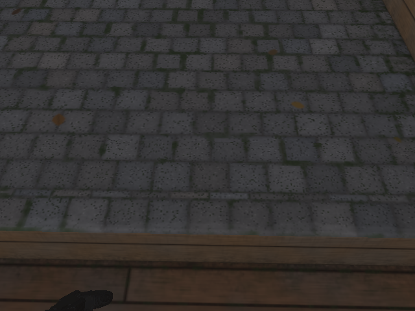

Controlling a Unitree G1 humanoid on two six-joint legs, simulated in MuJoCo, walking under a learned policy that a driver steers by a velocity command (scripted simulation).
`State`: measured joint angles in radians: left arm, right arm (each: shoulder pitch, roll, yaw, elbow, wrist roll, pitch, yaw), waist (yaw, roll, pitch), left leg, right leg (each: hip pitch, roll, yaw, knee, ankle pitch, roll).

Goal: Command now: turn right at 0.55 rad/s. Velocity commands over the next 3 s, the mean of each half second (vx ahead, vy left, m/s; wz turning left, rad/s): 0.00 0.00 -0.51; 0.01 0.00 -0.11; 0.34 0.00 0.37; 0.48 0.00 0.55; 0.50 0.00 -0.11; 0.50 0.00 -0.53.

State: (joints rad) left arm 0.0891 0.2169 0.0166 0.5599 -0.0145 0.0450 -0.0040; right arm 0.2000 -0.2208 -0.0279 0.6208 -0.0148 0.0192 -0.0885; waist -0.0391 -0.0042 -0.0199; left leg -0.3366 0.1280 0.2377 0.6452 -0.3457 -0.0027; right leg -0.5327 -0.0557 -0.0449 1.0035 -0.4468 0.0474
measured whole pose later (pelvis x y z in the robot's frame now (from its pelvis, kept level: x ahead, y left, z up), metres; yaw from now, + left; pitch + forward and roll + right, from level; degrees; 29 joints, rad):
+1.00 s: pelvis +0.04 +0.02 +0.02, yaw -18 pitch +0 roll +1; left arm 0.32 0.18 0.03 0.81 0.01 0.03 0.03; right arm 0.25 -0.15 0.00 0.80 -0.02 0.00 -0.01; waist 0.00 -0.02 -0.02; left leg -0.18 -0.05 0.07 0.42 -0.25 0.06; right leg -0.24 -0.03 0.12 0.50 -0.27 0.04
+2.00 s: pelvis +0.50 +0.06 +0.19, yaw +14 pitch +6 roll -5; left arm -0.06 0.00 -0.17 0.51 0.02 -0.12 -0.03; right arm 0.54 -0.05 0.04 0.96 0.01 -0.01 -0.02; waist -0.07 -0.01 -0.04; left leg -0.05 -0.03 -0.23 0.28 -0.28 0.10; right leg -1.26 -0.06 -0.19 1.55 -0.20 -0.06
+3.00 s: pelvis +1.05 +0.16 +0.32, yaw -10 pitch +3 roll +2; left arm 0.03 0.22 0.03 0.58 -0.02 -0.03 -0.07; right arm 0.40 -0.27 -0.06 0.85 0.01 -0.07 -0.02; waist -0.10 -0.03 0.01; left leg 0.10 0.05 0.26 0.34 -0.45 -0.05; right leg -0.64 -0.05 -0.06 0.68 -0.11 -0.09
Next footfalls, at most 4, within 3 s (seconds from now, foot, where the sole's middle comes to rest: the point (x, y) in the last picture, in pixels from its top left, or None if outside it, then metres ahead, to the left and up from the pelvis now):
0.06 right None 0.03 -0.13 -0.76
0.52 left None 0.09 0.10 -0.76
1.54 left None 0.40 0.11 -0.60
2.06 right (199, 177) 0.76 0.03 -0.43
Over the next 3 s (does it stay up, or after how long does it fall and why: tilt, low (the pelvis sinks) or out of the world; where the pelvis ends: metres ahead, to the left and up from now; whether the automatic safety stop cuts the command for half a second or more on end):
stays up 1.05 0.16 0.32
